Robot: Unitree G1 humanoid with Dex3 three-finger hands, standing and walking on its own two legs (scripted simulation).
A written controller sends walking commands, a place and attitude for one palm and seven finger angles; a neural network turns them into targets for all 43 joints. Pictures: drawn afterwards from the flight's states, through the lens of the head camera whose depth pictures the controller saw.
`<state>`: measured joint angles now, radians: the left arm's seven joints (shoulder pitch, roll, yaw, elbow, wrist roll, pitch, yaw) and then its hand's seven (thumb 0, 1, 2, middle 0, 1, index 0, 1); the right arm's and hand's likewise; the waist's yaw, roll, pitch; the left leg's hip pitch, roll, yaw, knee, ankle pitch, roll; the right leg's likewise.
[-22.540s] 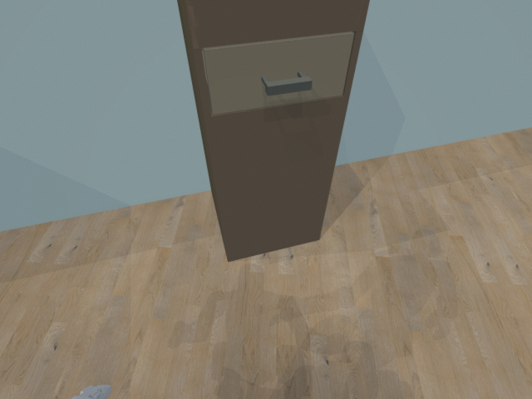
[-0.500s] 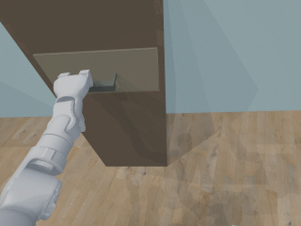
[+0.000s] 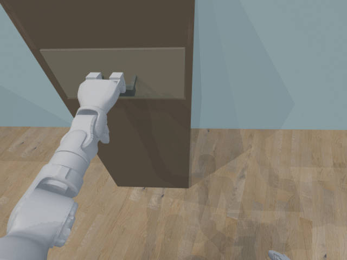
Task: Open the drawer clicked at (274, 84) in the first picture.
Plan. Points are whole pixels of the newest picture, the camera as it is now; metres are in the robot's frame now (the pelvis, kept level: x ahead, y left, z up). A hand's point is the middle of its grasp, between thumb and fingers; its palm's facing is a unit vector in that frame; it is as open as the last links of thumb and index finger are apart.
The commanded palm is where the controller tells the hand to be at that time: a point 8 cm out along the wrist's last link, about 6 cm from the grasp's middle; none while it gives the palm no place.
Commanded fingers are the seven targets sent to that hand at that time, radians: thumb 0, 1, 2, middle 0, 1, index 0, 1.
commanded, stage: lower the fingers behind the handle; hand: left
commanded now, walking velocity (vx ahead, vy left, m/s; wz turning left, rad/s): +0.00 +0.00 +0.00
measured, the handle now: (115, 84) +0.56 +0.20 +0.08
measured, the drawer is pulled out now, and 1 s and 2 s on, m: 0.00 0.00 0.00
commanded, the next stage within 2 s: lift the fingers back up to retry in 0.62 s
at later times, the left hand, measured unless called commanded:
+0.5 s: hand (106, 107) +0.45 +0.20 +0.09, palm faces +0.04 +0.02 -1.00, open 13.7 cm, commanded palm +0.43 +0.20 +0.12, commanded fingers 0.00 -0.50 0.30 -0.30 -1.20 -0.30 -1.20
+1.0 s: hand (106, 106) +0.45 +0.20 +0.10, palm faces +0.01 +0.03 -1.00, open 13.6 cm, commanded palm +0.43 +0.19 +0.16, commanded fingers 0.00 -0.50 0.30 -0.30 -1.20 -0.30 -1.20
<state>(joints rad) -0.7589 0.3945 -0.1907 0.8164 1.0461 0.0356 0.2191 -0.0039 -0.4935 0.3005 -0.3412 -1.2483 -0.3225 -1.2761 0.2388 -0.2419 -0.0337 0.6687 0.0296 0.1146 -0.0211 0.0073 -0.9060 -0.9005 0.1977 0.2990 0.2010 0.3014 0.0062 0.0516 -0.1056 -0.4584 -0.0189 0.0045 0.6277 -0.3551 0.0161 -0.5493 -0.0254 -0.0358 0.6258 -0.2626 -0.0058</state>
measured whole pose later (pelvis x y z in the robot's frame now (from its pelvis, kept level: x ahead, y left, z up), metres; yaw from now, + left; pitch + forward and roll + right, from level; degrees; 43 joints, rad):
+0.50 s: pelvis -0.02 +0.00 -0.01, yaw -1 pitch +12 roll +1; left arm -0.82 0.45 -0.15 0.89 1.04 0.02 0.20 0.00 -0.49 0.30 -0.28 -1.20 -0.30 -1.35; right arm 0.34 -0.28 -0.04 0.67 0.04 0.09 -0.05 0.01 -0.91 -0.90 0.20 0.30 0.20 0.30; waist -0.03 0.03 -0.11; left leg -0.53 -0.01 0.03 0.67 -0.35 0.02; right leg -0.63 -0.01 -0.01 0.66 -0.24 -0.01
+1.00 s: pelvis -0.01 +0.01 +0.00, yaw -1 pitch +10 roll +0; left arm -0.78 0.42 -0.18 0.84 1.03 0.03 0.16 0.00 -0.49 0.30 -0.31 -1.20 -0.33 -1.31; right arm 0.29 -0.25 -0.03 0.65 0.03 0.08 -0.05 0.01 -0.90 -0.90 0.20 0.30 0.20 0.30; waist -0.01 0.06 -0.10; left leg -0.46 -0.02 0.02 0.63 -0.35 0.03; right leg -0.55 -0.02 -0.01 0.62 -0.25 0.00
